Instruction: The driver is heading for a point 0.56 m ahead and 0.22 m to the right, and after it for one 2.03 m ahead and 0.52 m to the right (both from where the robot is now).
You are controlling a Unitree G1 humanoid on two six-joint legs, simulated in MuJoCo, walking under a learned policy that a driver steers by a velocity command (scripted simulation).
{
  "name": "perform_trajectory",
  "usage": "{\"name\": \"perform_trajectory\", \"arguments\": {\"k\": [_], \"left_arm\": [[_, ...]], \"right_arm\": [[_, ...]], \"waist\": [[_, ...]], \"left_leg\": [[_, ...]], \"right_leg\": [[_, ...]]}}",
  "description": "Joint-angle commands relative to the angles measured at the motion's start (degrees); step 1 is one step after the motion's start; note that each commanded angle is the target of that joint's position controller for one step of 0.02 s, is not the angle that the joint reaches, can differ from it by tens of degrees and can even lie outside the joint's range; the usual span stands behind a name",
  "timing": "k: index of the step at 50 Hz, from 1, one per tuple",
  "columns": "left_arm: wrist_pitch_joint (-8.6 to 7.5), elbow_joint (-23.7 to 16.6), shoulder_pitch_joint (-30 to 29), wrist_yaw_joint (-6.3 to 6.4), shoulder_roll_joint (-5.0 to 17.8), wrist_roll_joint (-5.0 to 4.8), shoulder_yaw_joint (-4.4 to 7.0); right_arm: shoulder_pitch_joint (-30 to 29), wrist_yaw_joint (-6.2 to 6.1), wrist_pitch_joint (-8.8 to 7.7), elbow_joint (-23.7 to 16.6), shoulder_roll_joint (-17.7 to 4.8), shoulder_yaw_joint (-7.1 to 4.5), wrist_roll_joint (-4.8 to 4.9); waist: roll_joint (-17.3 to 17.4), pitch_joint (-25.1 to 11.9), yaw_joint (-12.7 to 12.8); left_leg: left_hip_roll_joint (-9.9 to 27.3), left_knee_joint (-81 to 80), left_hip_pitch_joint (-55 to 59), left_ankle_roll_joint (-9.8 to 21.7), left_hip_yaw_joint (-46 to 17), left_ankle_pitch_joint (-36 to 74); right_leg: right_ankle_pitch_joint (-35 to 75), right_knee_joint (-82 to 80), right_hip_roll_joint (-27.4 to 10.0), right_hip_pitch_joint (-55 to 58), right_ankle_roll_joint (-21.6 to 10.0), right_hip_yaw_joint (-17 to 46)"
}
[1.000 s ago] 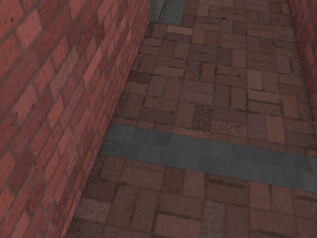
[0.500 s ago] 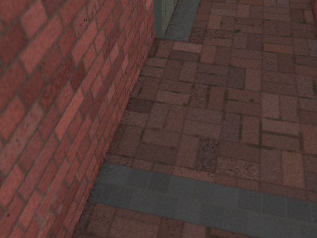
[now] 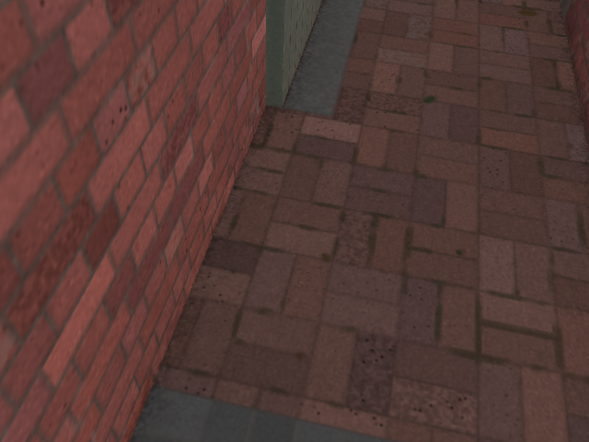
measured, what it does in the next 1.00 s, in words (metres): walks ahead: right foot, then left foot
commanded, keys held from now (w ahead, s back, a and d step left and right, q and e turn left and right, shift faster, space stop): w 0.26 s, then no key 0.74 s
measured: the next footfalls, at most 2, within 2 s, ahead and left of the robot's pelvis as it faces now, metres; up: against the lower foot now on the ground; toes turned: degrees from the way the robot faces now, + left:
right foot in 0.36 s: +0.37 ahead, -0.20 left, +0.00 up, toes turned +1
left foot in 0.78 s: +0.40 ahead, +0.01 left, +0.00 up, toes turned +1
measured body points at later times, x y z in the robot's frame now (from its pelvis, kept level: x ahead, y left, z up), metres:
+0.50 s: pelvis +0.24 -0.11 -0.01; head +0.28 -0.12 +0.43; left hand +0.39 +0.15 -0.12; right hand +0.30 -0.40 -0.15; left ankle +0.14 +0.05 -0.64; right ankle +0.33 -0.20 -0.74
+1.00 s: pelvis +0.31 -0.13 +0.00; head +0.32 -0.12 +0.45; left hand +0.43 +0.14 -0.13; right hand +0.42 -0.40 -0.12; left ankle +0.32 +0.02 -0.74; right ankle +0.33 -0.20 -0.74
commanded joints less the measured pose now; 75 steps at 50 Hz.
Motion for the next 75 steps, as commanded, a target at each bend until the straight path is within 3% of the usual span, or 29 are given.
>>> {"name": "perform_trajectory", "arguments": {"k": [1, 5, 9, 13, 15, 17, 18, 19, 20, 21, 22, 23, 24, 25, 27, 30, 32, 34, 38, 39, 40, 41, 43, 49, 56, 57, 58, 72, 75], "left_arm": [[0.79, -3.6, 0.9, 0.50, 4.0, 0.68, 1.43], [1.48, -6.5, -5.5, 0.63, 2.8, 1.10, 1.71], [0.83, -8.5, -13.2, -0.63, 0.8, 0.79, 1.48], [0.30, -10.2, -17.1, -2.29, 1.9, 0.16, 1.77], [-0.89, -10.5, -15.4, -2.49, 3.1, 0.93, 1.91], [-1.55, -7.1, -4.1, -2.44, 6.1, 1.91, 3.47], [-1.37, -4.8, 3.0, -2.30, 9.9, 1.70, 4.60], [-0.97, -4.6, 4.7, -1.69, 14.1, 2.29, 4.78], [-0.46, -5.5, 6.1, -1.87, 13.6, 1.61, 4.78], [-0.49, -5.3, 4.6, -1.87, 9.0, 0.96, 3.95], [-0.62, -5.6, 0.3, -1.73, 7.7, 0.33, 3.34], [-0.64, -6.1, -4.1, -1.79, 6.3, 0.23, 2.54], [-0.72, -6.1, -6.8, -1.72, 5.3, 0.84, 2.15], [-1.01, -5.5, -8.0, -1.49, 4.3, 1.91, 1.67], [-1.55, -4.3, -10.0, -1.26, 3.7, 2.19, 1.27], [-1.19, -2.5, -11.4, -0.40, 4.6, 1.90, 1.17], [-0.21, -1.5, -11.0, 0.17, 6.1, 1.74, 1.41], [0.89, -1.3, -11.5, 0.54, 7.4, 1.50, 1.67], [2.35, -1.0, -12.9, 0.83, 5.4, 1.10, 0.70], [2.28, 0.0, -10.5, 0.73, 4.3, 1.53, 0.14], [2.20, 0.6, -9.0, 0.63, 4.2, 2.14, 0.06], [2.52, 0.8, -6.5, 0.88, 4.4, 1.86, 0.38], [2.76, 1.0, -8.8, 1.22, 5.1, 1.98, 0.32], [3.80, 2.3, -9.8, 1.45, 5.5, 1.56, 0.33], [4.28, 4.0, -10.0, 1.64, 5.5, 1.48, 0.38], [4.60, 4.1, -10.3, 1.61, 5.5, 0.95, 0.36], [5.00, 4.2, -10.4, 1.93, 5.1, 1.12, 0.33], [6.02, 5.7, -9.8, 2.82, 5.5, 1.33, 0.65], [6.13, 5.8, -8.0, 3.01, 7.5, 0.56, 1.52]], "right_arm": [[-0.7, -0.43, -0.81, -2.2, -8.1, -1.37, -0.33], [4.0, -1.62, -0.16, 0.1, -9.6, -1.64, 0.39], [7.5, -2.81, 0.92, 1.5, -10.5, -1.76, 1.14], [8.6, -3.32, 2.05, 2.5, -12.4, -2.57, 1.91], [8.3, -2.63, 2.33, 2.5, -12.4, -2.94, 2.19], [6.3, -2.63, 2.84, 1.6, -11.6, -2.65, 1.96], [7.3, -2.55, 2.79, 0.8, -8.2, -1.38, 1.61], [14.2, -2.06, 2.32, 0.1, -1.2, 0.97, -0.97], [20.7, -2.00, 1.35, 2.3, -1.2, 1.40, 0.66], [15.2, -2.14, 1.41, 2.7, -7.2, -0.26, 2.72], [9.5, -2.58, 1.81, 1.1, -8.7, -0.56, 3.12], [7.0, -3.15, 2.50, 0.5, -9.3, -0.78, 2.21], [6.2, -3.62, 3.45, 0.3, -9.1, -1.02, 1.34], [6.3, -3.52, 4.35, 0.6, -7.9, -0.80, 1.09], [6.8, -3.52, 5.34, 0.8, -5.6, -0.49, 1.07], [3.6, -3.38, 6.07, 0.1, -4.4, 0.08, 0.75], [0.5, -3.16, 6.52, -0.4, -4.7, 0.22, 0.86], [-1.7, -3.05, 6.81, -0.7, -5.5, -0.06, 1.77], [-3.5, -3.09, 6.15, -0.2, -4.5, 0.30, 1.01], [-4.0, -2.97, 5.75, -0.1, -5.4, 0.47, -0.25], [-4.1, -2.82, 5.44, -0.5, -6.8, 0.44, -0.53], [-5.6, -2.40, 5.24, 0.3, -9.5, -0.24, 0.20], [-6.8, -1.73, 4.59, -0.1, -5.4, 0.75, 0.17], [-6.6, -2.14, 4.07, 1.5, -6.1, 1.18, 0.32], [-6.9, -2.68, 4.32, 2.8, -6.5, 1.65, 0.37], [-6.4, -2.88, 4.15, 2.9, -6.2, 1.72, 0.28], [-6.5, -2.73, 3.79, 3.3, -7.4, 1.38, 0.75], [-5.7, -2.66, 2.87, 5.8, -6.9, 1.45, 0.67], [-5.6, -2.84, 2.90, 5.9, -6.4, 1.34, 1.20]], "waist": [[5.5, -1.1, 1.2], [7.5, 0.6, -0.4], [8.0, 1.4, -2.9], [9.7, 3.3, -2.8], [10.4, 2.9, -1.1], [9.2, -4.5, 4.8], [5.7, -12.1, 6.7], [-13.2, -19.2, 2.9], [-17.0, -30.1, 3.0], [-6.8, -24.7, 4.6], [-3.7, -16.6, 3.3], [0.2, -11.9, 1.0], [-0.8, -9.6, -0.5], [-2.3, -9.1, -1.6], [-3.2, -7.9, -3.0], [-3.2, -7.2, -2.8], [-3.2, -6.8, -1.2], [-3.2, -5.1, -0.5], [-1.5, -2.3, -1.7], [-0.7, -2.5, -1.1], [1.2, -2.4, -0.2], [7.3, -2.3, 2.8], [6.4, -4.0, 1.0], [4.7, -4.4, 0.2], [2.8, -3.8, 0.0], [1.8, -3.8, -0.4], [2.2, -4.0, -0.2], [2.5, -2.6, 0.3], [-0.5, -2.1, 1.1]], "left_leg": [[16.3, -15.0, 3.5, 9.9, -15.5, 5.4], [14.2, -16.9, 2.2, 8.8, -9.0, 5.6], [13.0, -14.6, 4.7, 5.9, -5.3, 5.9], [17.8, -12.5, 10.0, 4.8, -6.8, 3.3], [18.6, -7.5, 12.6, 3.8, -6.3, 14.4], [14.8, 7.3, 12.7, 1.0, -3.8, 32.1], [10.8, 19.9, 6.7, -1.8, -1.6, 23.4], [2.9, 40.7, -12.8, -5.6, -0.4, -23.9], [-1.7, 54.4, -18.3, -6.4, -9.6, -33.0], [0.8, 58.5, -20.1, -6.0, -12.8, -29.9], [3.9, 56.8, -22.3, -5.1, -9.9, -26.5], [6.4, 53.6, -20.0, -5.3, -8.4, -21.0], [7.8, 50.5, -15.6, -5.3, -8.5, -17.8], [7.8, 48.2, -11.4, -5.3, -8.3, -15.0], [7.6, 41.7, -7.3, -5.6, -7.8, -12.8], [7.4, 27.7, -4.5, -6.0, -7.1, -11.6], [6.9, 21.6, -3.3, -6.2, -6.4, -11.1], [6.6, 17.8, -3.0, -5.9, -6.1, -9.5], [5.9, 4.1, 2.6, -4.8, -4.7, -2.4], [7.4, 1.2, 6.0, -4.2, -5.6, 2.5], [9.4, 1.2, 7.1, -3.1, -7.7, 7.9], [8.4, 2.6, 3.4, -1.5, -7.8, 7.1], [7.4, 1.4, 2.2, -2.7, -6.5, 6.2], [6.7, 1.6, 3.1, -4.2, -5.5, 7.2], [6.4, 1.2, 3.2, -4.6, -4.8, 4.7], [6.7, 0.8, 3.3, -4.9, -4.8, 3.8], [6.7, 0.6, 2.8, -4.8, -4.7, 3.1], [7.0, -1.4, 1.4, -5.4, -4.1, 0.8], [4.2, 4.1, -1.8, -4.8, -0.6, -12.6]], "right_leg": [[5.6, -1.3, -5.9, -9.8, 2.7, 1.7], [17.8, -10.7, -6.1, -13.8, 5.6, -0.2], [27.2, -26.2, -3.8, -10.5, 5.6, -2.5], [22.6, -32.1, -3.5, -10.2, 3.6, -1.2], [18.2, -34.2, -2.4, -7.3, 1.4, -1.7], [22.0, -38.5, 1.3, 7.4, -1.3, -4.1], [37.2, -36.7, -2.8, 21.6, -2.8, -1.2], [63.4, -31.1, -17.4, 41.6, -9.4, 14.4], [57.9, -37.5, -24.5, 46.1, -17.0, 31.0], [53.6, -38.9, -22.0, 40.2, -15.0, 25.5], [52.2, -39.3, -19.3, 32.7, -12.0, 17.9], [48.3, -42.0, -16.4, 24.5, -10.5, 14.4], [47.8, -44.2, -15.2, 17.8, -10.1, 12.0], [46.1, -46.4, -14.0, 14.2, -10.1, 9.8], [44.0, -48.7, -12.2, 10.6, -10.4, 6.3], [40.3, -49.0, -11.1, 10.5, -9.3, 4.2], [29.2, -50.1, -11.2, 11.0, -8.6, 5.5], [18.1, -51.8, -12.2, 11.3, -9.2, 8.3], [2.4, -51.2, -9.5, 9.7, -6.8, 8.8], [0.6, -50.4, -6.9, 8.6, -4.5, 7.1], [1.1, -48.6, -4.6, 8.2, -3.0, 5.8], [2.6, -48.8, -1.1, 10.2, -1.8, 2.3], [8.6, -46.0, -0.8, 15.2, -1.6, 1.1], [18.9, -44.6, -1.4, 17.3, -2.9, 1.6], [18.4, -45.6, -1.8, 17.2, -2.9, 2.5], [18.3, -45.9, -1.9, 17.5, -3.0, 2.9], [17.6, -46.5, -2.3, 18.1, -3.2, 3.7], [14.5, -49.1, -2.9, 19.4, -3.5, 5.1], [-11.1, -52.7, -4.0, 18.1, -5.9, 8.6]]}}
